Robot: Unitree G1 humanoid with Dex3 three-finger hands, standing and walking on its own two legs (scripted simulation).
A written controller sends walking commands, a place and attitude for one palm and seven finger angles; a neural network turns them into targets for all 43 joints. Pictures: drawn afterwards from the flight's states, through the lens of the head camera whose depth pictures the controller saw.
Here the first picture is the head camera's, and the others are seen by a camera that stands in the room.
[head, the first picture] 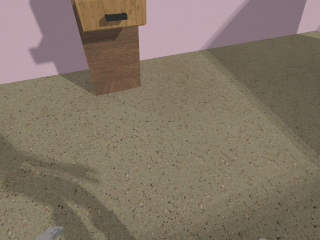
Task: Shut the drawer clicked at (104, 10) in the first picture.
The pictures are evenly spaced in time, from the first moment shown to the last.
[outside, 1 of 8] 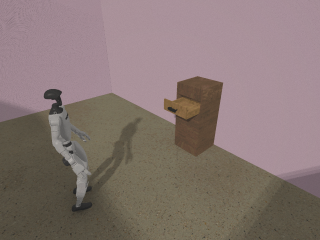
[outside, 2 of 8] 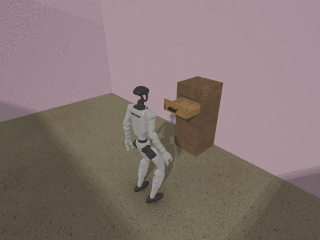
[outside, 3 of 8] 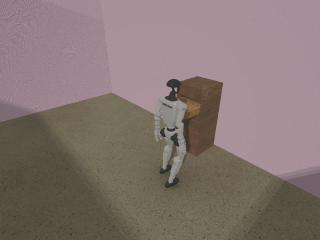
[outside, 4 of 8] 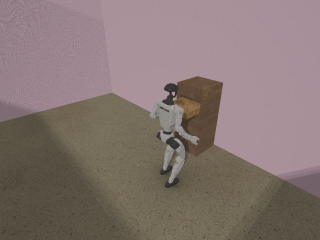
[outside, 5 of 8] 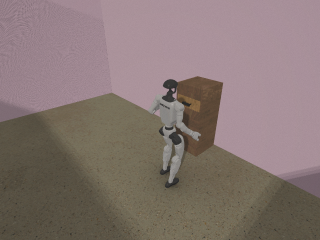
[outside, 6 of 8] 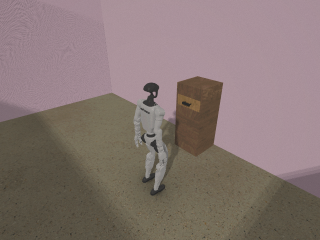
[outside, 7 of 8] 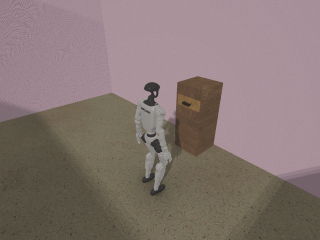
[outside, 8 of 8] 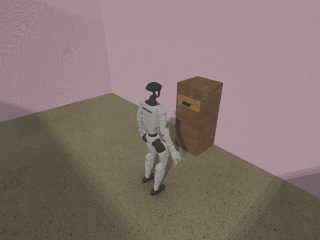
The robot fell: no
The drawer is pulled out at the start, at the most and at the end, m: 0.27 0.27 0.00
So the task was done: yes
